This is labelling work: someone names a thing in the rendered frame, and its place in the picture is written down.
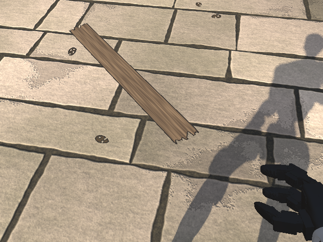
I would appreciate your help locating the robot right hand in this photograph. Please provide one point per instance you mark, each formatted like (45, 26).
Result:
(308, 203)

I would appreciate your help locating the right robot forearm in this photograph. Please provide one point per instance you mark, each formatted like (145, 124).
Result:
(318, 235)

